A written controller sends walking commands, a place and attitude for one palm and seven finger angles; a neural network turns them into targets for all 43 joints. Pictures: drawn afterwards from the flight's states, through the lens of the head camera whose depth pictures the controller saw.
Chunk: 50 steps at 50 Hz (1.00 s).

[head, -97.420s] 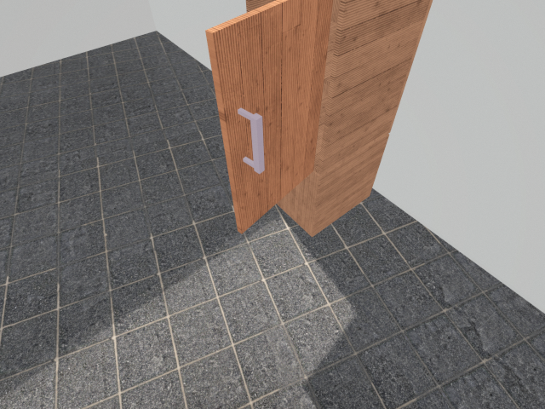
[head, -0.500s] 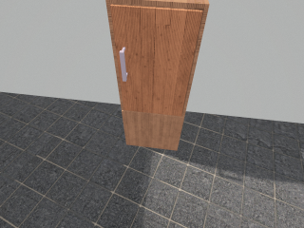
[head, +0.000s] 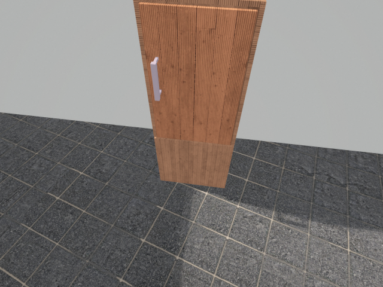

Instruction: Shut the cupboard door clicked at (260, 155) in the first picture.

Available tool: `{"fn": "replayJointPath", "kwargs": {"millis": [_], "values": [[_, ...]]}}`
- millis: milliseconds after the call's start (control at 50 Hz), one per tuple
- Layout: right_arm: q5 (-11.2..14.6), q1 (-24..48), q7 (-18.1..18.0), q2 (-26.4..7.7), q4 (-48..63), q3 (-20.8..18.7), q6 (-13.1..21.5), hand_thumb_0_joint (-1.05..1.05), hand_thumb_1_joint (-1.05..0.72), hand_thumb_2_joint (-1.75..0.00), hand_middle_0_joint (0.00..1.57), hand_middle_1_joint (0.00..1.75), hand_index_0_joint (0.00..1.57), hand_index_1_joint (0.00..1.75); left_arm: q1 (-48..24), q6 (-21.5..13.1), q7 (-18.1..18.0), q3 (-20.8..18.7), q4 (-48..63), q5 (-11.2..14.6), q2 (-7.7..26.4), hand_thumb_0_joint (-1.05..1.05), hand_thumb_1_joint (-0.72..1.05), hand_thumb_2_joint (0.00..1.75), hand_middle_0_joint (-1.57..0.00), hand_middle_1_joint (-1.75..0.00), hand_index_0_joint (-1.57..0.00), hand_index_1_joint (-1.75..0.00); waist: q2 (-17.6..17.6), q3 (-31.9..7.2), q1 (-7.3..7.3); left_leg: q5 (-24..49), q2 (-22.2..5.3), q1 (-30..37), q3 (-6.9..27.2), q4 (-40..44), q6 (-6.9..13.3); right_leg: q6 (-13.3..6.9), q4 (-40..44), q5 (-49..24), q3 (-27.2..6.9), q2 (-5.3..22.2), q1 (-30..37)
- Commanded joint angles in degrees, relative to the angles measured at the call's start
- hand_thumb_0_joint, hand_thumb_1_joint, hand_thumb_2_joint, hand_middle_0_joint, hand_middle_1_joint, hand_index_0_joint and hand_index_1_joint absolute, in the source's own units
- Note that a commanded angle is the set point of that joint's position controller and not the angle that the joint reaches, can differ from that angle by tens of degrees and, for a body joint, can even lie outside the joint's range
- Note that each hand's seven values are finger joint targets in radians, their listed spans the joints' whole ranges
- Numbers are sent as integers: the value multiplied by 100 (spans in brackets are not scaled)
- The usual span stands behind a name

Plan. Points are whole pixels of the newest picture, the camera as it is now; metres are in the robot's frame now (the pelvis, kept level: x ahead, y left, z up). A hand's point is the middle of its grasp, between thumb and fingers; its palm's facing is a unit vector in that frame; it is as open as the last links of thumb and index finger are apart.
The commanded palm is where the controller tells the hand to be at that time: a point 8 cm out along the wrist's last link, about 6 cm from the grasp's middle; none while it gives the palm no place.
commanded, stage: stand and wait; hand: left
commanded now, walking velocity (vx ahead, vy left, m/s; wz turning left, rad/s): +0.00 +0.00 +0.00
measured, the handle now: (156, 79) +0.81 +0.18 -0.01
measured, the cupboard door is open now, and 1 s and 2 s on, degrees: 0 0 0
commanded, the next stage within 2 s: none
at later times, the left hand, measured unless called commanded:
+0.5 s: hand out of the picture -0.02 +0.17 -0.18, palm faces +0.04 -0.98 -0.18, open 7.4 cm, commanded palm none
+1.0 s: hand out of the picture -0.02 +0.18 -0.18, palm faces +0.03 -0.98 -0.19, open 7.4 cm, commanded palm none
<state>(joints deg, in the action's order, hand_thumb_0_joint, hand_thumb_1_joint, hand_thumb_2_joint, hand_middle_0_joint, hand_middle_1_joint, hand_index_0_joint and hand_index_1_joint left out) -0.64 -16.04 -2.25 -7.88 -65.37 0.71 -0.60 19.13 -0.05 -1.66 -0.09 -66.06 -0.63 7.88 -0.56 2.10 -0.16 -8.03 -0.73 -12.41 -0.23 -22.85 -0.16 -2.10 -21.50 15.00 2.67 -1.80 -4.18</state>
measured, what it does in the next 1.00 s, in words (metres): stands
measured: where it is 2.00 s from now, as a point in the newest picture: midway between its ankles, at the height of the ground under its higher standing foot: outside the picture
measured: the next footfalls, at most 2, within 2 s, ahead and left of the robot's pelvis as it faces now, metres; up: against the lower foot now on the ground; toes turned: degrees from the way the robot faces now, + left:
none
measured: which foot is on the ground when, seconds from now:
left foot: down 0.00-1.00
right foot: down 0.00-1.00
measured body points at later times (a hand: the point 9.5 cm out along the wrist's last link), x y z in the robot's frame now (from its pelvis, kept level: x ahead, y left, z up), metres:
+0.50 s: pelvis +0.00 +0.00 +0.00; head +0.00 +0.01 +0.45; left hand -0.02 +0.22 -0.16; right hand -0.01 -0.21 -0.16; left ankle +0.05 +0.12 -0.74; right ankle -0.03 -0.09 -0.74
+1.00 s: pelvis +0.00 +0.01 +0.00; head +0.00 +0.01 +0.45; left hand -0.02 +0.23 -0.16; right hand +0.00 -0.22 -0.16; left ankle +0.05 +0.12 -0.74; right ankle -0.03 -0.09 -0.74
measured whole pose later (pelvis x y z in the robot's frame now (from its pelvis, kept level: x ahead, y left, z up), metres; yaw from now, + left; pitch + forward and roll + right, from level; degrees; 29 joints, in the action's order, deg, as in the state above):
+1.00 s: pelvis +0.00 +0.01 +0.00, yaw +0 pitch -3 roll +0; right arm -0.6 -15.3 -2.1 -9.0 -65.1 0.6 -0.4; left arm 18.2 -0.2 -1.4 -0.4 -65.7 -0.8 9.1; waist -0.2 2.5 -0.1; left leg -7.7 -0.2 -11.8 -0.7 -21.9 0.3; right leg -1.6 -21.1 14.8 2.3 -1.2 -3.9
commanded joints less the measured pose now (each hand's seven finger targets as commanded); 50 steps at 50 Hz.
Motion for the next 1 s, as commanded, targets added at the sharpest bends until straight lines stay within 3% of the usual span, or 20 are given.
{"fn": "replayJointPath", "kwargs": {"millis": [0,440,620,740,980], "values": [[-5,-355,-27,-524,112,-106,56,0,-90,-90,20,30,20,30,416,-64,-57,-101,77,14,565,0,90,90,-20,-30,-20,-30,28,339,-15,327,-437,287,426,309,159,-67,639,-256,-639,708,-762],[-10,-354,-30,-573,140,-112,70,0,-90,-90,20,30,20,30,416,-54,-48,-120,76,7,577,0,90,90,-20,-30,-20,-30,11,482,11,138,-435,229,457,431,162,-69,619,-124,-591,696,-781],[-8,-320,-30,-642,151,-126,88,0,-90,-90,20,30,20,30,384,-59,-42,-138,98,0,634,0,90,90,-20,-30,-20,-30,-42,307,11,189,-453,315,492,458,178,-66,568,-186,-592,679,-687],[-2,-277,-25,-696,166,-134,84,0,-90,-90,20,30,20,30,365,-66,-38,-139,104,-1,682,0,90,90,-20,-30,-20,-30,81,372,11,175,-452,325,488,452,181,-65,610,-171,-601,698,-739],[-2,-164,-18,-766,174,-148,89,0,-90,-90,20,30,20,30,299,-87,-39,-150,123,-4,761,0,90,90,-20,-30,-20,-30,1,320,6,300,-468,395,476,421,176,-70,645,-281,-618,716,-705]]}}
